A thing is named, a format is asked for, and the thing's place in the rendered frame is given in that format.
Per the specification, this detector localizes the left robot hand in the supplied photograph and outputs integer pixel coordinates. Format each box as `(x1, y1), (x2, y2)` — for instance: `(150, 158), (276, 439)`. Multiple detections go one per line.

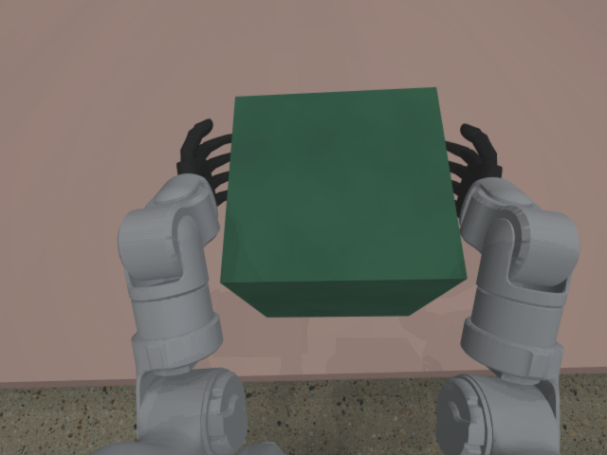
(176, 118), (232, 207)

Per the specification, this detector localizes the right robot hand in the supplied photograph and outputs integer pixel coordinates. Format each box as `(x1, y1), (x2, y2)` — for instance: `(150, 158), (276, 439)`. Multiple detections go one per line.
(445, 123), (503, 218)

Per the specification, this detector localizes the right robot forearm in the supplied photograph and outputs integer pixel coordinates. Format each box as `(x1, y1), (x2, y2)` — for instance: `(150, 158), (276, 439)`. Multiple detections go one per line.
(459, 177), (580, 441)

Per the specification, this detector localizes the left robot forearm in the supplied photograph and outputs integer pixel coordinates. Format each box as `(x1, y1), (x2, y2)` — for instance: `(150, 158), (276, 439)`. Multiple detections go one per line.
(118, 173), (223, 435)

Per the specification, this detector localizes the carton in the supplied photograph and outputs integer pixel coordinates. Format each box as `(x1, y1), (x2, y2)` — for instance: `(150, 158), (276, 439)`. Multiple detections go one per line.
(220, 87), (468, 318)

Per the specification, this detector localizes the right robot upper arm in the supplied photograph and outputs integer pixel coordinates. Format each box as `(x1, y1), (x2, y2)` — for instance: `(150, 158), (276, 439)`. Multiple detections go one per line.
(435, 374), (561, 455)

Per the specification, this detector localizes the left robot upper arm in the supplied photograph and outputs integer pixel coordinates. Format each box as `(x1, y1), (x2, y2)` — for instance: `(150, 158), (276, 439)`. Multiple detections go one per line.
(89, 368), (248, 455)

